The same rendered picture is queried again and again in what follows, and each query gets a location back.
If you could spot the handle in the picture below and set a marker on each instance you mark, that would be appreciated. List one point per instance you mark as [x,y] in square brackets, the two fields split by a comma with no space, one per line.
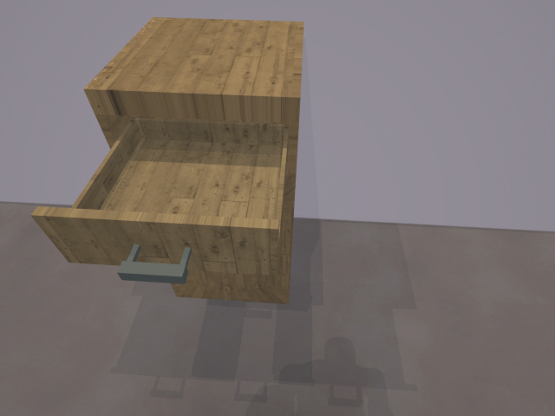
[154,272]

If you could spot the cabinet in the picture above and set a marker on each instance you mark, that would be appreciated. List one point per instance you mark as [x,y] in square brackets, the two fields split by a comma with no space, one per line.
[213,70]

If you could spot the drawer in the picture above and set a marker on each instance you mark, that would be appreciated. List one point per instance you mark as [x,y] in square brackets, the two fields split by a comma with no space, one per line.
[213,186]

